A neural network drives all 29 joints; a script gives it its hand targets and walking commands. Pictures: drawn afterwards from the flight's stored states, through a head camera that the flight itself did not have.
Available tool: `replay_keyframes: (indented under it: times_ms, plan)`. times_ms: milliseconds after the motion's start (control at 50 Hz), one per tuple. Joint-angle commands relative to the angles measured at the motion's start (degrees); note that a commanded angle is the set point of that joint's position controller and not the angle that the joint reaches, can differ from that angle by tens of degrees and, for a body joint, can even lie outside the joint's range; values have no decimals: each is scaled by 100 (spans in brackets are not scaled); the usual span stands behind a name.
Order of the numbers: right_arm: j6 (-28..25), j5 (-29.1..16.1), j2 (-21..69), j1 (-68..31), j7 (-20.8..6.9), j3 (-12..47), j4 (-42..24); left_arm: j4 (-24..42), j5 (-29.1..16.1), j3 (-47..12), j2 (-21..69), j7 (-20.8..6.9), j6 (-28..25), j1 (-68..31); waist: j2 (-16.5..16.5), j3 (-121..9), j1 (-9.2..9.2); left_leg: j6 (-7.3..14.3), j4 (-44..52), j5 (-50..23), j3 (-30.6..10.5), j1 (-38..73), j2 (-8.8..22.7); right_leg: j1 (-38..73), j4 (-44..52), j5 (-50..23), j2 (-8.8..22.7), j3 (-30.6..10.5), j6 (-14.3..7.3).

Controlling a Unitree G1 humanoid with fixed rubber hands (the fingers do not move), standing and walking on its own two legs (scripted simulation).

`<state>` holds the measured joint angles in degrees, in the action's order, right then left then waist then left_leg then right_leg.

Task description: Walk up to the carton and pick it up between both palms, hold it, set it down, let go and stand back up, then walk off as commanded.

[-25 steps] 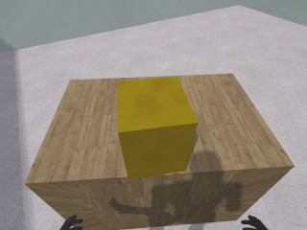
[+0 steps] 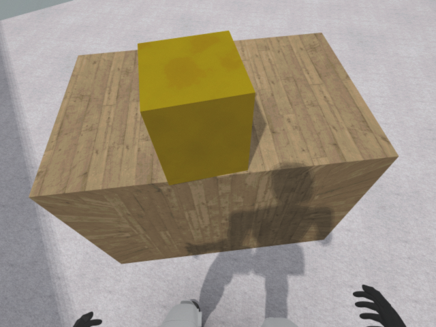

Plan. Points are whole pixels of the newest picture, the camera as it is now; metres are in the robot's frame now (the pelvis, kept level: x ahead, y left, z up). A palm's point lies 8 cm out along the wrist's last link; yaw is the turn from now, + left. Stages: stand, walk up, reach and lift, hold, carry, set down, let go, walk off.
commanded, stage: walk off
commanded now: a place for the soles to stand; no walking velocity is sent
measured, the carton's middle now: (197, 112) +0.55 +0.08 +0.03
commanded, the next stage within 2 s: none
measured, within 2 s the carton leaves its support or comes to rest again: neither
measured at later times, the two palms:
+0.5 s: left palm out of the picture -0.05 +0.29 -0.06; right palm out of the picture -0.08 -0.31 -0.11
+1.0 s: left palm out of the picture -0.09 +0.36 -0.07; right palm out of the picture -0.20 -0.26 -0.08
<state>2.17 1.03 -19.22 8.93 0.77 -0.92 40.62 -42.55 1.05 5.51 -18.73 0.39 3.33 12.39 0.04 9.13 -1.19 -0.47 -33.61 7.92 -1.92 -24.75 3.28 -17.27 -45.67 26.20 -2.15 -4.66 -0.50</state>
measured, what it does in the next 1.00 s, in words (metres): walks backwards: right foot, then left foot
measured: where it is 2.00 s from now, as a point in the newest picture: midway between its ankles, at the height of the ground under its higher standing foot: outside the picture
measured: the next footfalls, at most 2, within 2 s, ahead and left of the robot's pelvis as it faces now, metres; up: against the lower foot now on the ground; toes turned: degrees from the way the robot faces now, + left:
right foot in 0.02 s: +0.01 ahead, -0.11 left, +0.00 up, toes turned +5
left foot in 0.56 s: -0.14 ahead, +0.08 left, +0.00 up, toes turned -1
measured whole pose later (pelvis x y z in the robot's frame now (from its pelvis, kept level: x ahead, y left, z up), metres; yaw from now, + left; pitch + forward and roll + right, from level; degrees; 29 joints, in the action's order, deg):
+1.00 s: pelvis -0.20 +0.05 +0.02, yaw -2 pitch -2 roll -2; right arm 0.7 1.1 -22.5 21.2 -0.7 -2.1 45.7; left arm -46.0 1.6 6.6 -21.0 0.0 0.3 13.7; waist -1.7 2.8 2.5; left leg 5.4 -29.9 14.5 3.7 -13.7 -4.5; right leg -20.2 -44.9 26.3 -1.6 -3.1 0.1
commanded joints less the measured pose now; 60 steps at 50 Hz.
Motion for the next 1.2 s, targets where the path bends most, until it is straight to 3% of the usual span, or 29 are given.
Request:
replay_keyframes:
  times_ms: [0,20,60,100,140,240,320,400,440,500,520,540,560,600,660,680,780,820,880,920,940,960,980,1040,1060,1080,1100,1120,1180]
  plan:
    - [97,92,-1282,247,113,-524,-328,68,33,335,-1500,33,-265,726,441,-1172,-192,527,-1056,307,-343,10,-228,1105,2410,-2299,795,-894,-380]
    - [152,14,-1085,255,112,-489,-414,163,69,356,-1934,58,-249,709,1457,-1249,-96,360,-2027,2810,-112,-698,-936,1043,2347,-3230,1850,-2362,-868]
    - [191,17,-1292,284,201,-574,-218,413,148,378,-2046,129,-245,106,1013,-952,-79,279,-3446,2836,-1115,-187,-1028,-183,2491,-2867,2257,-2510,-1508]
    - [238,-72,-1380,590,158,-582,-210,617,88,283,-1712,166,-278,-366,730,-514,194,197,-3896,2165,-1251,-269,-1255,-42,2364,-3313,1554,-1569,-862]
    - [248,9,-1495,532,139,-606,-181,608,55,226,-1527,235,-288,-224,703,-391,125,60,-4074,1966,-1157,-524,-1243,198,2221,-3617,1561,-1382,-804]
    - [199,-2,-1419,914,-24,-475,37,279,44,261,-1372,243,-469,-43,415,-872,142,-140,-3529,1799,-991,-619,-961,1089,2599,-460,1530,-1596,-630]
    - [189,-6,-1521,1220,-135,-533,336,204,80,355,-1643,138,-467,-210,1061,-486,162,-41,-2388,2291,-605,95,-862,136,3525,2103,1566,-1582,-770]
    - [127,-21,-1449,1665,-206,-544,569,9,149,408,-1901,76,-391,-305,1287,-550,355,137,-807,2677,99,919,-647,-179,3537,2084,1467,-1168,-706]
    - [84,-4,-1412,1641,-242,-564,624,118,132,363,-1856,79,-375,-415,1197,-612,334,257,-397,2167,278,1488,-629,-393,3478,1874,1297,-898,-639]
    - [96,51,-1319,2280,-215,-599,708,2,125,326,-1786,127,-275,-390,755,-695,687,397,624,2074,187,2210,-530,-794,2508,1720,1037,-615,-456]
    - [64,100,-1370,2263,-221,-625,720,80,96,302,-1628,138,-281,-371,476,-573,661,509,934,2405,-348,2117,-500,-1067,1772,1706,662,-352,-314]
    - [14,199,-1604,2110,-175,-615,537,136,8,183,-1297,151,-316,-512,-955,-227,927,715,1840,3404,-2015,1732,460,-1946,38,1332,122,-53,-130]
    - [-53,186,-1775,1220,-188,-643,279,13,-1,195,-1308,222,-296,-449,-853,372,555,701,2766,4082,-3291,458,1270,-1980,-949,394,-205,-166,118]
    - [-120,166,-1974,593,-140,-601,224,-185,7,385,-1641,177,-259,-130,-549,599,354,568,3158,4813,-3238,-673,1154,-870,-1212,-31,-181,-534,120]
    - [-110,153,-2012,208,-186,-619,14,-462,8,479,-1840,59,-226,575,-933,352,99,179,3215,4416,-2205,-543,685,-449,-1761,-483,-182,45,201]
    - [-127,139,-1825,443,-191,-568,48,-534,35,494,-1849,29,-226,516,-889,309,242,32,3166,4319,-2144,-267,494,-643,-1791,-411,-114,66,193]
    - [-251,180,-1686,1584,-207,-676,102,-178,29,437,-1705,-23,-394,-116,-657,-106,664,395,2657,3559,-2417,1631,619,-1468,-631,-180,222,207,220]
    - [-330,120,-1771,1849,-187,-716,145,-59,16,334,-1567,-51,-406,-209,-358,-309,708,553,2509,3153,-2523,2039,764,-1718,-435,-233,273,154,122]
    - [-327,68,-1696,1996,-183,-689,126,-54,-15,342,-1552,-44,-410,-139,-622,-656,716,473,2283,2141,-2308,2451,670,-1526,-46,1,214,201,62]
    - [-335,61,-1793,1807,-203,-724,9,-133,-14,327,-1562,-46,-476,207,-704,-984,516,268,2403,2003,-2216,2289,732,-1071,292,122,129,412,-38]
    - [-305,67,-1871,1526,-193,-732,-64,-224,8,397,-1712,-47,-479,532,-970,-942,368,-147,2637,1462,-1764,2122,461,-613,738,130,109,718,-88]
    - [-267,126,-1809,1609,-178,-716,7,-333,-31,403,-1612,-49,-455,604,-802,-1010,431,143,2372,2121,-1797,2037,518,-402,977,142,176,539,-32]
    - [-284,111,-1787,1669,-192,-710,-103,-198,-29,416,-1480,-35,-486,584,-723,-819,363,86,2341,1335,-1877,2052,622,-487,1306,-15,126,697,-120]
    - [-243,143,-1756,1059,-214,-677,-205,-596,-24,491,-1536,-2,-560,1430,-467,-931,-139,-453,1995,1569,-853,126,158,1874,2577,-596,153,950,-364]
    - [-252,147,-1514,918,-198,-597,-297,-634,17,534,-1619,32,-578,1746,-19,-1047,-437,-577,1207,1604,-173,-703,-152,2767,2861,-664,235,793,-545]
    - [-271,73,-1265,741,-237,-516,-311,-583,55,625,-1810,108,-612,1804,738,-1248,-589,-695,-258,2074,368,-1380,-701,3371,3091,-314,1039,-316,-935]
    - [-277,147,-1219,914,-253,-522,-267,-501,69,608,-2075,135,-686,1551,1752,-1169,-436,-246,-2286,2408,87,-1369,-707,2082,3484,822,2372,-2627,-1556]
    - [-268,117,-1589,1295,-269,-584,-23,-255,69,569,-2093,138,-653,838,1033,-871,-31,65,-2614,2402,-568,-599,-384,742,3565,1329,2521,-2816,-1721]
    - [-281,86,-1643,1851,-352,-636,208,-119,88,420,-1892,107,-777,64,1025,-275,376,145,-2525,1772,-432,-387,-274,142,3576,928,2039,-1800,-1444]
